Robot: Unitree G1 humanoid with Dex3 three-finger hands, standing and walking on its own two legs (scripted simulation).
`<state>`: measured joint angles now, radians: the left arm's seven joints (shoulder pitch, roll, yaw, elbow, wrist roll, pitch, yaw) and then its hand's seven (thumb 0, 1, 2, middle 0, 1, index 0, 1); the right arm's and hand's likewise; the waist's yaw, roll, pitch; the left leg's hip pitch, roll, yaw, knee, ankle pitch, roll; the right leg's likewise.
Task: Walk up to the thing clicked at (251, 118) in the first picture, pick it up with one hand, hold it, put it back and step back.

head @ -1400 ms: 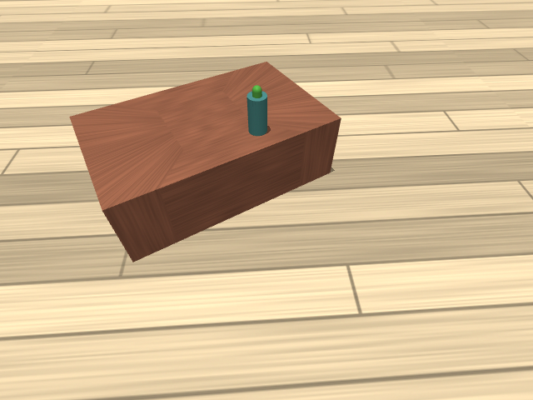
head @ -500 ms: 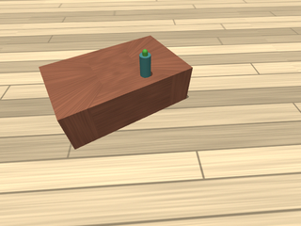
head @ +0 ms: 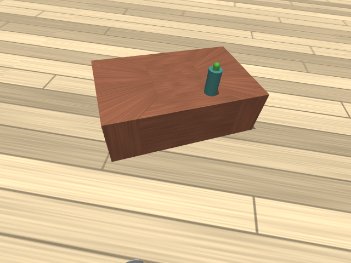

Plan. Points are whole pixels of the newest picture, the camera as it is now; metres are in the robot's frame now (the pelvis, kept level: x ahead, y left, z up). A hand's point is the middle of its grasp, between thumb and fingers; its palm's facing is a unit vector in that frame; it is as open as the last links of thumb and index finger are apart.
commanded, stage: walk up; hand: right
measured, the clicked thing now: (213, 78) +1.21 -0.22 -0.30
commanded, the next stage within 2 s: none
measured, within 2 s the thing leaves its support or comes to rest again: neither
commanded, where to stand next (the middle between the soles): +0.72 -0.16 m, yaw +21 degrees
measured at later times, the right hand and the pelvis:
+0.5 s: hand (282, 228) +0.26 -0.29 -0.14, palm faces -0.16 +0.89 -0.43, open 7.4 cm; pelvis +0.21 -0.01 -0.01, yaw +9 degrees
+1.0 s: hand (265, 142) +0.57 -0.32 -0.14, palm faces -0.29 +0.81 -0.51, open 7.4 cm; pelvis +0.41 -0.07 -0.03, yaw +15 degrees
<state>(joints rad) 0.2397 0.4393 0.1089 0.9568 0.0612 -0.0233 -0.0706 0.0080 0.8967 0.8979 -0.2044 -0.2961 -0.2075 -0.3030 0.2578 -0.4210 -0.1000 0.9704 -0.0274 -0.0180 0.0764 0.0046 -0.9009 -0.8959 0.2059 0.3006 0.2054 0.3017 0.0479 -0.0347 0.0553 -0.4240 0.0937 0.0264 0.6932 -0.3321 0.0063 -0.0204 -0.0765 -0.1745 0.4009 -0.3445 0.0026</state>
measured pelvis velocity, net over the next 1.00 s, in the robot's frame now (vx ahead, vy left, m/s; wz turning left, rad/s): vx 0.41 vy -0.07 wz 0.26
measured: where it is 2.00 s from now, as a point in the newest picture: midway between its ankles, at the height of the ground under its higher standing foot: (204, 185)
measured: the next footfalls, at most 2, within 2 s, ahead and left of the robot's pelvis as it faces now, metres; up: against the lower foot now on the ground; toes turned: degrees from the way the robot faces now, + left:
left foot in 0.04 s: +0.14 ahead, +0.15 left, +0.00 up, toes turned +6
right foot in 0.54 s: +0.39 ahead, -0.15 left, +0.00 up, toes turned +6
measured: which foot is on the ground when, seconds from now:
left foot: up 0.00-0.02, down 0.04-0.56, up 0.58-0.94, down 0.96-1.00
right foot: down 0.00-0.06, up 0.08-0.52, down 0.54-0.96, up 0.98-1.00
